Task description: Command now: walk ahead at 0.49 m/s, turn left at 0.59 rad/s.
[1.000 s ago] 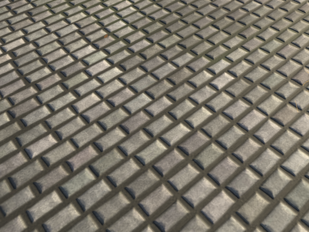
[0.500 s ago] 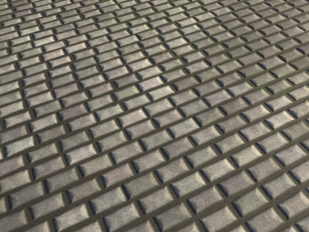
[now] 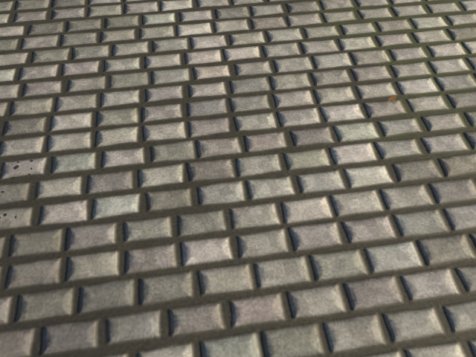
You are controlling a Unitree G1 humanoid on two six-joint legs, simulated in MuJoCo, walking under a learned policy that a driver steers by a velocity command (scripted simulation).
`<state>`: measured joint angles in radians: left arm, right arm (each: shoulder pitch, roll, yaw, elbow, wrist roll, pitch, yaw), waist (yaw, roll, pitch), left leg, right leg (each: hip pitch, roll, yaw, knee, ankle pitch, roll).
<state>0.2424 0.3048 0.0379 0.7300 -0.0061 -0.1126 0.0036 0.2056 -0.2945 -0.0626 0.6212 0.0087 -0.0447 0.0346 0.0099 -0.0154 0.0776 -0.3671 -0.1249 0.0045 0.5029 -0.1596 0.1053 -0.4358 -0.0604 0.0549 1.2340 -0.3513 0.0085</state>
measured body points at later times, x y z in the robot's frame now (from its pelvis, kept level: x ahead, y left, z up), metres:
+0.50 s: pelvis +0.24 -0.05 +0.00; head +0.27 -0.04 +0.45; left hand +0.37 +0.22 -0.09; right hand +0.38 -0.30 -0.12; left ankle +0.15 +0.08 -0.67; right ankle +0.34 -0.13 -0.73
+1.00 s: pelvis +0.30 -0.01 +0.00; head +0.30 +0.00 +0.45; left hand +0.37 +0.26 -0.12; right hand +0.46 -0.23 -0.11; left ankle +0.25 +0.11 -0.73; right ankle +0.34 -0.13 -0.73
